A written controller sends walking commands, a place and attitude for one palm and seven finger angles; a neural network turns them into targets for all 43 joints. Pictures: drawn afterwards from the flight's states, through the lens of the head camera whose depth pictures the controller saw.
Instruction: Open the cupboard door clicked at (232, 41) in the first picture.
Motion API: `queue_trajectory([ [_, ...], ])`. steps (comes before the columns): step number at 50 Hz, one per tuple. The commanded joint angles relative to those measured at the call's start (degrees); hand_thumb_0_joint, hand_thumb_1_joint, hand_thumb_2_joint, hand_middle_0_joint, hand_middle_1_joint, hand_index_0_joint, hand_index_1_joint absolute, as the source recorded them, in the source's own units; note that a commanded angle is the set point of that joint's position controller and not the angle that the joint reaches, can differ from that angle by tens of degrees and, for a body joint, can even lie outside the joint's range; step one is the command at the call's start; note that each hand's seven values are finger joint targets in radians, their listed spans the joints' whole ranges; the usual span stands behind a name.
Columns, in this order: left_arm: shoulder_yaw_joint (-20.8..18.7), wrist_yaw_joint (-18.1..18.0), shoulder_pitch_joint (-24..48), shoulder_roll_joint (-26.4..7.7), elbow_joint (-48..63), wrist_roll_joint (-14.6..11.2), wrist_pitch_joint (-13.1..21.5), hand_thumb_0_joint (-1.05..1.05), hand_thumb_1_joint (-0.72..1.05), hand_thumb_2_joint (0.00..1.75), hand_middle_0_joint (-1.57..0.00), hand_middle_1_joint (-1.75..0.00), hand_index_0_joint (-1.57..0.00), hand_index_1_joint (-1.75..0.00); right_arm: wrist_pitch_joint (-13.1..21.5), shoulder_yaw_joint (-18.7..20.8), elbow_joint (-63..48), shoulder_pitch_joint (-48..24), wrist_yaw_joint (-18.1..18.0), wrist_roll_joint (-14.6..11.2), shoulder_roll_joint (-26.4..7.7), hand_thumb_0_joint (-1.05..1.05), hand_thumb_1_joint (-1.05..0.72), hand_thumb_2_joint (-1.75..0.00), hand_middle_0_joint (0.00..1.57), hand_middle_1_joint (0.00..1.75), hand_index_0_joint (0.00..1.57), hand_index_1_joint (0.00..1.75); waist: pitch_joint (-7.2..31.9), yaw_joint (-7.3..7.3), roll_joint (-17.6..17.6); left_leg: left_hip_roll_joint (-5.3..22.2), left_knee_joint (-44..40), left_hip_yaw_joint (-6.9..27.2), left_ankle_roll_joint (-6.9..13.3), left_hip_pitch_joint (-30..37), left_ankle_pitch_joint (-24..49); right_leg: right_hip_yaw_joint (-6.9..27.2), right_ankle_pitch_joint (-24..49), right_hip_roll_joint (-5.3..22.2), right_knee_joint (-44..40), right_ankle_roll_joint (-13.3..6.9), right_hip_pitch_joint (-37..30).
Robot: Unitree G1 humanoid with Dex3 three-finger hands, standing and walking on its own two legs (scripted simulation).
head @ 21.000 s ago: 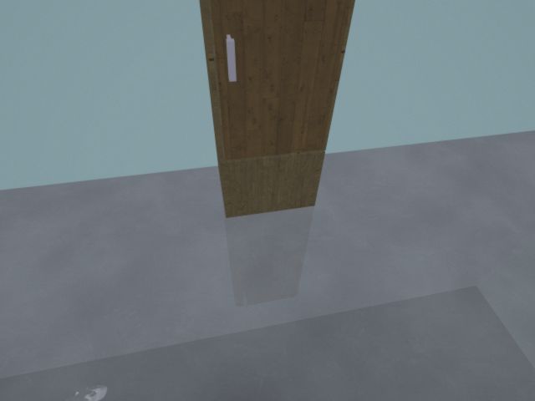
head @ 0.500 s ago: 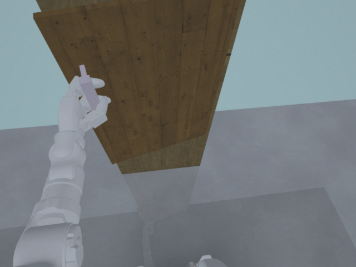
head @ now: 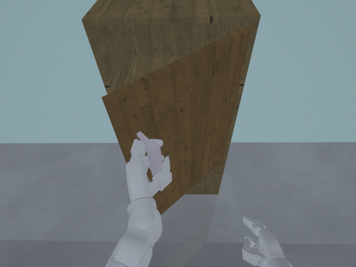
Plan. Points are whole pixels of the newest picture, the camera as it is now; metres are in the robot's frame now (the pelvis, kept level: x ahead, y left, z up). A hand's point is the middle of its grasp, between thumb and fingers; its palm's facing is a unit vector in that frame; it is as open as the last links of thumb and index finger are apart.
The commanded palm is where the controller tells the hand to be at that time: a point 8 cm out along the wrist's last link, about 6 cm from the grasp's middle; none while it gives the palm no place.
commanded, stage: open thumb and fingers to let go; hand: left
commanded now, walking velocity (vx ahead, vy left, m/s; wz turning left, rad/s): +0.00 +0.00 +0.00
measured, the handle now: (150, 156) +0.35 +0.08 +0.07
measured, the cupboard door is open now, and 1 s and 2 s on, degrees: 43 40 41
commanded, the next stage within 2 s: slide the hand sideways off the handle in 0.90 s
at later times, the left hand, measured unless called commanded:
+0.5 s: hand (164, 169) +0.31 +0.04 +0.07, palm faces +0.40 -0.91 -0.04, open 10.7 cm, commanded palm +0.27 +0.08 +0.06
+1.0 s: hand (163, 172) +0.31 +0.04 +0.07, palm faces +0.32 -0.95 -0.04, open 15.8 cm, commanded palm +0.26 +0.09 +0.06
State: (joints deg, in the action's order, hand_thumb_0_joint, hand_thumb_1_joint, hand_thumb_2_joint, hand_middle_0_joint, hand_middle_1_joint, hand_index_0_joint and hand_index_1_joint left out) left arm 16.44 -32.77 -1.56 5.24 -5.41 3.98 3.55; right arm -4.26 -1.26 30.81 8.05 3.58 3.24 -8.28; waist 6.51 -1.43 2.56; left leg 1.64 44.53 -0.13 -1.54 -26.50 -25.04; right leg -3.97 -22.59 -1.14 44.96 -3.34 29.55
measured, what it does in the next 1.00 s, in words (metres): stands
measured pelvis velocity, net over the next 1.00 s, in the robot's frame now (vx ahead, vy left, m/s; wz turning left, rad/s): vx -0.04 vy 0.01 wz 0.02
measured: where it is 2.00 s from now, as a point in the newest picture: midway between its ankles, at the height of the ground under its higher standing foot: outside the picture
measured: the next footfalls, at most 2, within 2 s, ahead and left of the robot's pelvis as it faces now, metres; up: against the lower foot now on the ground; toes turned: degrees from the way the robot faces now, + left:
none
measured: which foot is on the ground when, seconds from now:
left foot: down 0.00-1.00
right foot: down 0.00-1.00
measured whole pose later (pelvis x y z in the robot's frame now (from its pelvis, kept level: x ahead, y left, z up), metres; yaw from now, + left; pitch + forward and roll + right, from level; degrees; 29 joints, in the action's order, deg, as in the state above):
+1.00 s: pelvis -0.04 +0.01 -0.01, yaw +1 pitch +7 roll +1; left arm 13.0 -37.6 11.9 8.0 -21.4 5.4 10.2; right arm -0.6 0.1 36.1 9.5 0.2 4.1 -9.9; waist 5.7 -1.2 2.2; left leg 0.1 47.9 0.8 -0.9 -32.0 -22.9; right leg -4.4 -20.5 0.3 47.8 -2.9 34.4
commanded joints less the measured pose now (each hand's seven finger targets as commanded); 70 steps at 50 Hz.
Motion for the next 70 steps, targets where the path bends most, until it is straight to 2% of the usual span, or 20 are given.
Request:
queue_trajectory([
  [1, -0.23, -4.01, 8.72, 11.83, 13.98, 1.5, 1.62, 0.0, 0.9, 0.9, -0.4, -1.35, -0.4, -1.35, 2.32, 1.92, -6.61, -5.96, -1.31, -0.05, -5.56, 0.0, -0.9, -0.9, 0.2, 0.3, 0.2, 0.3, 8.74, 0.65, -6.44, -2.28, -2.43, -0.07, 0.93, 1.44, 16.02, 2.17, 21.89, 2.72, -8.5, 2.02, -10.43],
  [4, -4.14, -5.5, 18.95, 7.91, 9.59, 1.96, 2.28, 0.0, 0.9, 0.9, -0.4, -1.35, -0.4, -1.35, 2.75, 1.53, -4.66, -6.36, -2.54, 0.46, -5.54, 0.0, -0.9, -0.9, 0.2, 0.3, 0.2, 0.3, 8.07, -0.36, -8.07, -3.15, -1.21, 0.62, 1.14, -0.88, 12.71, 4.69, 19.63, 3.99, -9.66, 3.11, -8.48],
  [6, -4.56, -5.65, 19.62, 8.29, 7.22, 2.01, 2.99, 0.0, 0.76, 0.84, -0.39, -1.34, -0.39, -1.34, 3.28, 1.73, -3.92, -6.5, -2.98, 0.7, -5.36, 0.0, -0.9, -0.9, 0.2, 0.3, 0.2, 0.3, 8.7, 0.06, -7.92, -3.43, -0.77, 0.87, 1.14, -1.4, 11.35, 6.47, 17.0, 4.68, -10.73, 3.47, -8.3],
  [11, -4.67, -3.63, 17.14, 7.65, 6.58, 1.89, 5.21, 0.0, 0.41, 0.69, -0.36, -1.3, -0.36, -1.3, 3.55, 2.56, -3.91, -3.75, -3.56, 0.84, -5.65, 0.0, -0.9, -0.9, 0.2, 0.3, 0.2, 0.3, 16.61, 0.73, -8.7, -3.46, -1.2, 0.97, 1.02, -2.35, 14.4, 7.77, 29.03, 5.66, -8.08, 4.3, -14.82],
  [13, -4.23, -2.59, 18.57, 7.22, 6.43, 2.02, 6.3, 0.0, 0.27, 0.63, -0.35, -1.28, -0.35, -1.28, 3.59, 2.85, -3.66, -3.09, -3.74, 0.76, -5.98, 0.0, -0.9, -0.9, 0.2, 0.3, 0.2, 0.3, 16.27, -0.05, -9.7, -3.33, -1.01, 1.04, 1.09, -3.15, 13.9, 8.06, 29.71, 5.92, -7.94, 4.62, -14.57],
  [18, -6.18, -1.2, 22.34, 4.62, 4.46, 1.26, 8.9, 0.0, -0.08, 0.48, -0.33, -1.24, -0.33, -1.24, 4.25, 3.1, -2.99, -2.84, -4.47, 0.53, -6.42, 0.0, -0.9, -0.9, 0.2, 0.3, 0.2, 0.3, 13.62, -0.64, -11.56, -3.28, -0.81, 1.6, 1.33, -5.29, 10.16, 10.3, 21.76, 6.78, -10.12, 4.98, -12.66],
  [24, -7.15, -1.72, 24.35, 4.01, 2.55, 1.73, 10.27, 0.0, -0.5, 0.3, -0.3, -1.2, -0.3, -1.2, 4.94, 3.34, -2.75, -2.69, -4.63, 0.57, -6.49, 0.0, -0.9, -0.9, 0.2, 0.3, 0.2, 0.3, 14.07, -0.12, -9.61, -3.32, -0.88, 1.44, 1.48, -5.69, 9.24, 10.55, 16.65, 6.7, -10.25, 4.4, -11.37],
  [33, -8.85, -3.36, 26.84, 3.56, -0.4, 1.02, 10.52, 0.0, -0.5, 0.3, -0.24, -0.85, -0.24, -0.85, 5.39, 3.15, -2.77, -3.16, -4.91, 0.54, -6.63, 0.0, -0.9, -0.9, 0.2, 0.3, 0.2, 0.3, 13.1, 0.2, -10.8, -3.42, -1.7, 0.98, 1.72, -6.27, 7.01, 10.2, 9.37, 5.98, -11.58, 4.06, -10.2],
  [44, -5.63, -5.19, 29.67, 7.1, -2.42, 2.52, 10.84, 0.0, -0.5, 0.3, -0.15, -0.3, -0.15, -0.3, 6.21, 3.17, -3.02, -3.36, -4.1, 0.64, -6.5, 0.0, -0.9, -0.9, 0.2, 0.3, 0.2, 0.3, 12.57, 0.15, -7.94, -3.04, -2.13, 0.32, 1.96, -3.57, 7.46, 4.25, 4.08, 3.09, -8.72, 1.87, -5.18],
  [48, -5.42, -6.52, 32.63, 8.16, -3.39, 2.15, 9.82, 0.0, -0.5, 0.3, -0.15, -0.3, -0.15, -0.3, 5.97, 2.77, -2.8, -4.25, -4.01, 0.7, -6.4, 0.0, -0.9, -0.9, 0.2, 0.3, 0.2, 0.3, 11.95, 0.1, -6.79, -2.85, -2.61, 0.68, 1.83, -3.17, 7.43, 2.51, 3.21, 2.27, -7.4, 1.36, -3.7],
  [50, -6.2, -6.85, 30.74, 8.15, -4.65, 2.0, 9.09, 0.0, -0.5, 0.3, -0.15, -0.3, -0.15, -0.3, 5.88, 2.66, -3.08, -4.75, -3.82, 0.66, -6.52, 0.0, -0.9, -0.9, 0.2, 0.3, 0.2, 0.3, 11.53, 1.14, -6.42, -2.74, -3.15, 0.93, 1.66, -3.47, 7.75, 1.84, 3.37, 1.8, -6.87, 0.98, -3.76],
  [51, 7.28, 5.95, 27.62, 4.05, -5.14, 8.03, 11.11, 0.0, -0.5, 0.3, -0.15, -0.3, -0.15, -0.3, 5.05, 2.5, -1.29, 0.48, -3.85, 0.58, -8.44, 0.0, -0.9, -0.9, 0.2, 0.3, 0.2, 0.3, 8.17, -3.73, -11.17, -2.66, -3.0, 0.61, 2.77, -1.11, 9.76, 2.75, 11.07, 1.76, -5.42, 1.02, -2.25],
  [52, 2.45, 12.6, 32.35, -0.84, -1.57, 5.77, 14.09, 0.0, -0.5, 0.3, -0.15, -0.3, -0.15, -0.3, 5.41, 2.77, -3.73, 0.93, -4.4, -0.21, -8.5, 0.0, -0.9, -0.9, 0.2, 0.3, 0.2, 0.3, 11.76, -2.49, -9.47, -2.9, -2.34, 0.38, 3.19, -1.1, 11.26, 2.99, 14.57, 2.13, -4.6, 0.98, -3.9],
  [53, 1.59, 16.7, 33.58, -3.13, -0.01, 5.0, 16.1, 0.0, -0.5, 0.3, -0.15, -0.3, -0.15, -0.3, 5.57, 2.81, -4.44, 0.89, -5.02, -0.18, -8.6, 0.0, -0.9, -0.9, 0.2, 0.3, 0.2, 0.3, 15.38, -1.5, -8.02, -3.22, -2.15, 0.3, 3.38, -0.45, 12.15, 3.67, 16.48, 2.28, -3.6, 0.95, -6.5],
  [56, 4.65, 26.74, 33.59, -0.32, 0.22, 0.69, 17.88, 0.0, -0.5, 0.3, -0.15, -0.3, -0.15, -0.3, 6.91, 2.05, -5.79, 1.38, -5.48, -1.87, -8.21, 0.0, -0.9, -0.9, 0.2, 0.3, 0.2, 0.3, 12.99, -2.23, -0.62, -2.81, -2.72, 0.83, 2.99, 2.3, 10.14, 2.91, 13.09, 1.96, -3.69, 0.71, -3.16],
  [59, 1.45, 28.62, 31.63, 2.28, -1.95, -7.72, 15.86, 0.0, -0.5, 0.3, -0.15, -0.3, -0.15, -0.3, 8.61, 1.41, -6.72, 0.55, -5.79, -3.51, -8.47, 0.0, -0.9, -0.9, 0.2, 0.3, 0.2, 0.3, 9.53, -1.65, -5.54, -2.47, -4.93, 2.14, 2.49, 1.57, 4.89, 1.41, 5.26, 0.9, -6.27, 1.21, -2.61],
  [61, -0.87, 27.32, 28.87, 2.96, -2.73, -10.55, 14.19, 0.0, -0.5, 0.3, -0.15, -0.3, -0.15, -0.3, 9.56, 1.28, -6.82, 0.18, -5.56, -3.9, -8.76, 0.0, -0.9, -0.9, 0.2, 0.3, 0.2, 0.3, 8.37, -0.62, -8.17, -2.34, -6.44, 2.61, 2.18, 1.34, 4.46, 0.44, 3.85, 0.72, -6.71, 1.47, -2.98],
  [63, -2.6, 25.11, 27.14, 1.72, -0.77, -9.55, 13.7, 0.0, -0.5, 0.3, -0.15, -0.3, -0.15, -0.3, 9.9, 1.59, -7.04, 0.63, -4.93, -3.68, -9.06, 0.0, -0.9, -0.9, 0.2, 0.3, 0.2, 0.3, 9.66, 0.48, -7.83, -2.22, -6.9, 2.57, 1.84, 1.45, 6.52, 0.11, 5.42, 0.81, -5.59, 1.36, -3.8],
  [66, -3.04, 22.31, 22.16, -0.59, 2.25, -5.16, 14.7, 0.0, -0.5, 0.3, -0.15, -0.3, -0.15, -0.3, 9.95, 1.95, -7.79, 1.47, -3.37, -2.73, -9.0, 0.0, -0.9, -0.9, 0.2, 0.3, 0.2, 0.3, 10.87, 1.59, -7.0, -1.86, -6.2, 2.1, 1.73, 1.73, 11.03, 0.24, 9.23, 1.12, -3.77, 1.06, -4.01],
  [70, -3.13, 21.29, 16.82, -2.89, 4.17, -1.19, 15.49, 0.0, -0.5, 0.3, -0.15, -0.3, -0.15, -0.3, 8.92, 2.11, -8.67, 1.65, -2.29, -2.34, -8.94, 0.0, -0.9, -0.9, 0.2, 0.3, 0.2, 0.3, 9.26, 2.06, -5.2, -1.7, -5.47, 1.49, 1.68, 0.19, 11.05, 0.74, 9.21, 1.15, -3.21, 0.65, -3.5],
])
